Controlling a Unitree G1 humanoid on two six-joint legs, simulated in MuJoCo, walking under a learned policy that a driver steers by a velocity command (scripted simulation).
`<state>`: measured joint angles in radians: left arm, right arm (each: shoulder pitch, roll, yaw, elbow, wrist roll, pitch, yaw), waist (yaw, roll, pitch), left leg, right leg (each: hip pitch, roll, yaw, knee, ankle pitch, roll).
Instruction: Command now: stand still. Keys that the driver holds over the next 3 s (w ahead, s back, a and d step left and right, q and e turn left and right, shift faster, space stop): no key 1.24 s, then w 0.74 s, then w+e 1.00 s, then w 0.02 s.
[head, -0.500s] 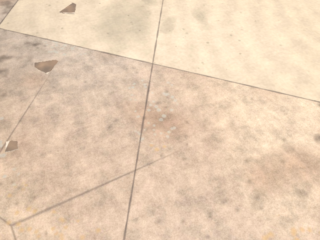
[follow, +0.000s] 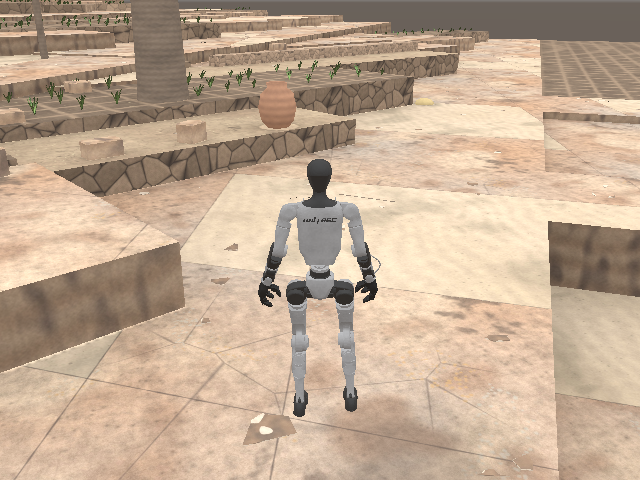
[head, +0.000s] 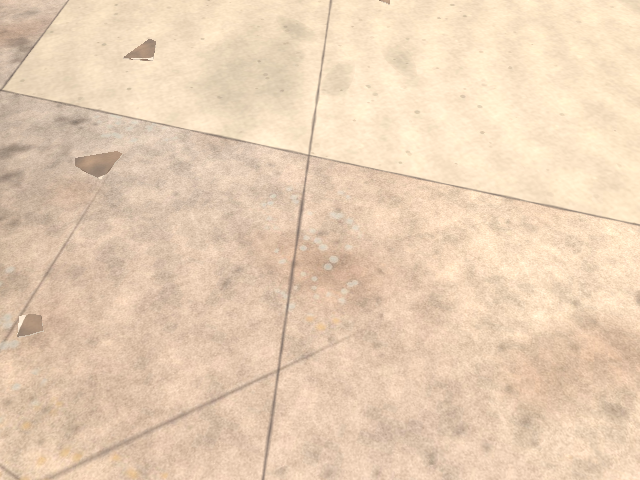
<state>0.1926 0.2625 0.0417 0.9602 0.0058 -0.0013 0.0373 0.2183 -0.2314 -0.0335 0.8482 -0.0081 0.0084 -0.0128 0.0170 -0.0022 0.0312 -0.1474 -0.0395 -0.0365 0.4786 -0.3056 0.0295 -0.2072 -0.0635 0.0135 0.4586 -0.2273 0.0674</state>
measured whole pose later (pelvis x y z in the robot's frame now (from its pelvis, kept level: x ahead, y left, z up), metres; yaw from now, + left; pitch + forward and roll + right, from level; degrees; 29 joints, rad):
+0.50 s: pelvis +0.00 -0.01 +0.00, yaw +0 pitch -2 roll +0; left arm 0.20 0.23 0.04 1.10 0.00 0.01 0.05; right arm 0.25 -0.22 -0.02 1.02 0.00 0.00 -0.03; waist 0.01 0.00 0.04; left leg -0.14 -0.03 -0.03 0.46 -0.30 0.02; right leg -0.20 -0.05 0.02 0.46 -0.22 0.06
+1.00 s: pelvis +0.00 -0.01 +0.00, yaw -1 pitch -1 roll +0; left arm 0.25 0.20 0.02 1.13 0.00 0.01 0.05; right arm 0.29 -0.19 -0.01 1.08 0.00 0.00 -0.03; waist 0.01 -0.01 0.04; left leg -0.15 -0.02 -0.02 0.47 -0.30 0.01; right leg -0.22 -0.05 0.02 0.47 -0.22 0.05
